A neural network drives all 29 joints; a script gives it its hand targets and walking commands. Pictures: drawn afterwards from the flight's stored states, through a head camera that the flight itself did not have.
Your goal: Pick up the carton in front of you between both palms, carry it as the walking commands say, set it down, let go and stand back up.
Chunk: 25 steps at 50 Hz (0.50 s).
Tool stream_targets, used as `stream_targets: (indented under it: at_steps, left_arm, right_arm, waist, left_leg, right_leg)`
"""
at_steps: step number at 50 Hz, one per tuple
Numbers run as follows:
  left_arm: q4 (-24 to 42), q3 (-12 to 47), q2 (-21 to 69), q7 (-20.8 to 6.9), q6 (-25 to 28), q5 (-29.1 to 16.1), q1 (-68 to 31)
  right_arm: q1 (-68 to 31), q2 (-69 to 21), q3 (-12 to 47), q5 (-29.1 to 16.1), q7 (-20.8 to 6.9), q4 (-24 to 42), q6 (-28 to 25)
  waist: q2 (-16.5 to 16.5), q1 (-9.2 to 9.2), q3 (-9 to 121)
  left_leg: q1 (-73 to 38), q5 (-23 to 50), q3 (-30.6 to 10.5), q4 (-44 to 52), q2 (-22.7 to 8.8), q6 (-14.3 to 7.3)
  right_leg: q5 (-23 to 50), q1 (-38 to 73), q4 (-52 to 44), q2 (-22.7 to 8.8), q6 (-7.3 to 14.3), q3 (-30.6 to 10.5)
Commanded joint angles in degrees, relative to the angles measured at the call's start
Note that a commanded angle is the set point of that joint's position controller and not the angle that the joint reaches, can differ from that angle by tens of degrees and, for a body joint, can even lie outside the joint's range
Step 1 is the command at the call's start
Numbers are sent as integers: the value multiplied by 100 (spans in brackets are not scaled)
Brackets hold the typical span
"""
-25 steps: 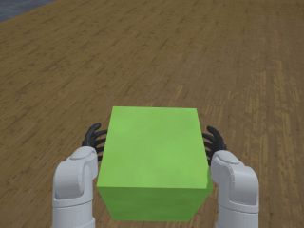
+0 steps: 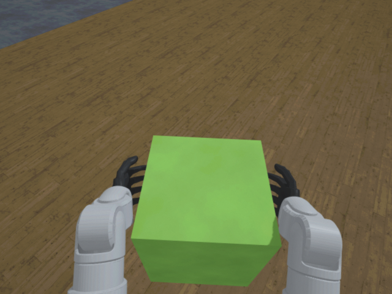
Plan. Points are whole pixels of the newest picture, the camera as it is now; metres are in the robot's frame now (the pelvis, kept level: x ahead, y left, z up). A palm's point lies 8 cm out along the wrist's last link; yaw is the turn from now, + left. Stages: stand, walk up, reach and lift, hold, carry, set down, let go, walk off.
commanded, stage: carry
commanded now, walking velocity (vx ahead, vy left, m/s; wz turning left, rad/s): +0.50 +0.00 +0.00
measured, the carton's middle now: (202, 214) +0.28 +0.00 +0.02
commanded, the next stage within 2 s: none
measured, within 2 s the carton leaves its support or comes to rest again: neither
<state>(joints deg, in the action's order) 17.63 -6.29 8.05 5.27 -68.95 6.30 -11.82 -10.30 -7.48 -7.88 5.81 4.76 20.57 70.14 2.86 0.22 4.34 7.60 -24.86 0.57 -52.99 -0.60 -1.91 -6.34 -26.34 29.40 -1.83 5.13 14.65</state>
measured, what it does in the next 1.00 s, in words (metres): walks ahead: left foot, then right foot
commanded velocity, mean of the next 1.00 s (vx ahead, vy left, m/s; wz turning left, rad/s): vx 0.50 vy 0.00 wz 0.00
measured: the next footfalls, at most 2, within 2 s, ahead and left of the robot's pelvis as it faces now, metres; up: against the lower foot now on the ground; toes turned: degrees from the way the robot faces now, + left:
left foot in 0.42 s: +0.48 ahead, +0.12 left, +0.00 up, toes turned +10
right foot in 0.92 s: +0.81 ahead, -0.09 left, +0.00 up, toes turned -13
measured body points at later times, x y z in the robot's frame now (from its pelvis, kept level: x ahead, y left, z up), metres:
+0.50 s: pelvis +0.35 +0.04 +0.00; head +0.35 +0.05 +0.45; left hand +0.64 +0.18 +0.06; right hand +0.62 -0.12 +0.07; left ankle +0.44 +0.12 -0.72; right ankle +0.14 -0.08 -0.66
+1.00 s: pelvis +0.69 -0.01 +0.00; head +0.69 -0.02 +0.45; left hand +0.97 +0.14 +0.09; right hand +0.97 -0.16 +0.08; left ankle +0.49 +0.11 -0.64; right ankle +0.77 -0.08 -0.72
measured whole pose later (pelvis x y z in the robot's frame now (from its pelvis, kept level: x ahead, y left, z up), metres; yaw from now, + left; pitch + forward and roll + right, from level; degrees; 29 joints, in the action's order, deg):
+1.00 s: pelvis +0.69 -0.01 +0.00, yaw +1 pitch +3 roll +0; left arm 18.9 -6.2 7.9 5.3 -69.1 6.1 -10.8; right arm -9.6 -7.7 -7.3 6.1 4.6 21.3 70.0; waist 2.0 0.8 3.4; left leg 11.8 -25.4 3.1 -59.4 -4.5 0.6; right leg -9.4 -25.0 30.9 -2.3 5.5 14.3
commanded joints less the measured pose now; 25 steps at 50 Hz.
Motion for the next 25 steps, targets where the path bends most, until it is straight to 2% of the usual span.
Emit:
stream_targets:
  at_steps: [1,2,3,4,6,8,12,18,20,21,22,23,24,25]
  left_arm:
    - [322,3965,5075,-1459,-54,-2272,-2253]
    - [394,3997,5242,-1470,-6,-2293,-2429]
    - [443,4035,5332,-1474,27,-2320,-2562]
    - [513,4073,5370,-1483,48,-2367,-2605]
    - [610,4091,5336,-1513,60,-2416,-2554]
    - [688,4083,5209,-1539,44,-2452,-2503]
    - [662,3993,4896,-1545,-70,-2403,-2297]
    - [328,3881,4769,-1533,-164,-2211,-2139]
    - [285,3916,4819,-1532,-154,-2216,-2208]
    - [286,3953,4842,-1533,-148,-2230,-2254]
    - [283,3995,4828,-1538,-132,-2226,-2310]
    - [460,4101,4911,-1539,-156,-2295,-2450]
    - [447,4147,4950,-1562,-107,-2314,-2534]
    - [368,4200,5166,-1572,-24,-2343,-2566]
  right_arm:
    - [-2796,-4947,4316,-2334,-1474,324,25]
    - [-2892,-5087,4362,-2344,-1485,325,-30]
    - [-2917,-5250,4388,-2345,-1483,281,-74]
    - [-2884,-5327,4400,-2333,-1468,283,-116]
    - [-2718,-5372,4410,-2268,-1409,285,-174]
    - [-2629,-5317,4400,-2185,-1346,334,-185]
    - [-2416,-5090,4328,-2097,-1272,321,-90]
    - [-2451,-4951,4304,-2163,-1352,124,46]
    - [-2455,-4992,4277,-2197,-1384,48,40]
    - [-2359,-5009,4231,-2181,-1401,-50,20]
    - [-2289,-5022,4190,-2158,-1423,-88,1]
    - [-2279,-5014,4134,-2093,-1459,-288,-81]
    - [-2227,-5245,4174,-2173,-1472,-317,-142]
    - [-2344,-5391,4208,-2235,-1484,-157,-200]
  waist:
    - [-910,76,2007]
    - [-544,55,1751]
    - [-550,31,1656]
    - [-672,31,1639]
    - [-868,35,1532]
    - [-971,34,1356]
    - [-999,56,1023]
    - [-1246,85,548]
    - [-1254,15,841]
    - [-995,-101,1214]
    - [-507,-239,1665]
    - [1236,-225,2278]
    - [1486,-177,2066]
    - [1048,-180,2026]
  left_leg:
    - [2903,315,-264,-2339,-294,-113]
    - [2816,637,-240,-1897,-526,-93]
    - [2598,851,-185,-1431,-649,-54]
    - [2450,991,-14,-1107,-617,-1]
    - [2445,1122,189,-453,-593,126]
    - [2664,1341,377,227,-604,262]
    - [2788,1977,741,1456,-499,315]
    - [2459,2356,1070,2484,-291,72]
    - [1388,2162,1378,2762,-2,-13]
    - [217,1915,1590,2896,222,-30]
    - [-1111,1379,666,2966,-518,-88]
    - [-2519,623,-2204,3483,-2185,-983]
    - [-2617,1884,-2992,4034,-2411,-1190]
    - [-2508,2926,-2211,3751,-2287,-1114]
  right_leg:
    - [532,3833,-1463,-2134,618,-3210]
    - [592,3322,-1590,-1998,427,-2699]
    - [242,2924,-1749,-1832,260,-2305]
    - [49,2723,-1855,-1697,190,-1980]
    - [-243,2589,-2073,-1566,195,-1624]
    - [-193,2684,-2233,-1506,260,-1405]
    - [795,3002,-2132,-1277,185,-945]
    - [1979,3418,-1721,-1242,-25,-571]
    - [2954,3308,-810,-1151,-200,-267]
    - [2996,2854,206,-922,-339,-11]
    - [1619,1853,1435,-817,-495,-121]
    - [-12,-12,3363,-100,-821,-331]
    - [-2071,-1034,4258,204,-739,-969]
    - [-2059,-1227,4699,-137,-565,-1371]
